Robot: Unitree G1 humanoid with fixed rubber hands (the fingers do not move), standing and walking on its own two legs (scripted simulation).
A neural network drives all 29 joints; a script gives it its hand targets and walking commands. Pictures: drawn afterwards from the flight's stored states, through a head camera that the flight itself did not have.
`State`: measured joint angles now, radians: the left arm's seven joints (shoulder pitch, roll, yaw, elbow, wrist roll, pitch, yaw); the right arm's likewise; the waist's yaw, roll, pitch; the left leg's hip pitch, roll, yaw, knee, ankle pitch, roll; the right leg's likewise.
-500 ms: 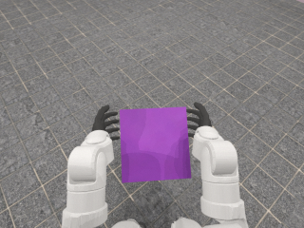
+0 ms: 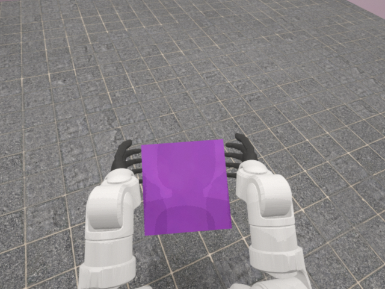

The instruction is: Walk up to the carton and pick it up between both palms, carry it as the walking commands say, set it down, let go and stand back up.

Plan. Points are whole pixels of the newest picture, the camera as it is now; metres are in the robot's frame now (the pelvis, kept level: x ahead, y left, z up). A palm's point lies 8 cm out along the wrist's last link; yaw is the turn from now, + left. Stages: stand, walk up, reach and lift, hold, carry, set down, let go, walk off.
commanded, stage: carry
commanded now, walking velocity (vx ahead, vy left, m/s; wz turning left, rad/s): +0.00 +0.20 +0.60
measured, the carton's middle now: (186, 185) +0.34 +0.01 -0.01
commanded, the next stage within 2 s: none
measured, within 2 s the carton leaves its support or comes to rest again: neither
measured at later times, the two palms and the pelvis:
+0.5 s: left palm out of the picture +0.21 +0.34 +0.12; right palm (134, 183) +0.27 +0.10 +0.12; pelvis -0.05 +0.14 +0.01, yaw +18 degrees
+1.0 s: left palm out of the picture +0.03 +0.54 +0.11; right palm out of the picture +0.17 +0.34 +0.10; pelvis -0.15 +0.28 +0.01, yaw +36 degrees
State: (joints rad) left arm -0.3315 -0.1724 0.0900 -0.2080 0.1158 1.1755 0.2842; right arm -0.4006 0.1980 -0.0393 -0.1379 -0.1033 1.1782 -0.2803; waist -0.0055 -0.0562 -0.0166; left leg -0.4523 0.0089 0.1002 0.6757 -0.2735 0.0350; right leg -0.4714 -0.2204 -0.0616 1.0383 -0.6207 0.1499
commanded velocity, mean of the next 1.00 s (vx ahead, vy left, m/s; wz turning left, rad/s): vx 0.00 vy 0.20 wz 0.60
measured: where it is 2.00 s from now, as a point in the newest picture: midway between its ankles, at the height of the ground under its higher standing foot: outside the picture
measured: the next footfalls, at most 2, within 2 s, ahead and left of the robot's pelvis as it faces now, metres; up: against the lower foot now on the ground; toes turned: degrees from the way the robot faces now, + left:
right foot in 0.24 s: +0.03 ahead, -0.03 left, +0.00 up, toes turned +2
left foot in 0.56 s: -0.04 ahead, +0.36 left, +0.00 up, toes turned +26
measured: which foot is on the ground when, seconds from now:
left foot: down 0.00-0.26, up 0.28-0.54, down 0.56-0.86, up 0.88-1.00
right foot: up 0.00-0.22, down 0.24-0.56, up 0.58-0.82, down 0.84-1.00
